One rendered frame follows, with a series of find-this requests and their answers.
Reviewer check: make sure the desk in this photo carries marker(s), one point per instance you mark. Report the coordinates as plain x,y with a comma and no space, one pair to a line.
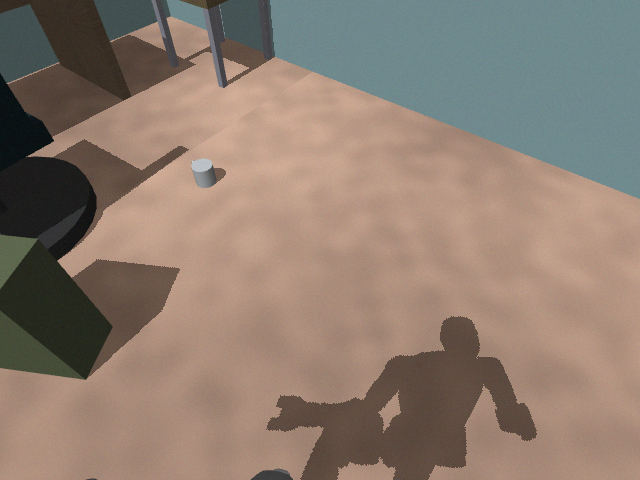
79,40

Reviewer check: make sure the chair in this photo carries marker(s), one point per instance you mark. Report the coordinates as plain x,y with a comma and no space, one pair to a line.
215,32

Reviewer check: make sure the office chair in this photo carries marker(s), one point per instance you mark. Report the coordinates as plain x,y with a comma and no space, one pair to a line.
40,197

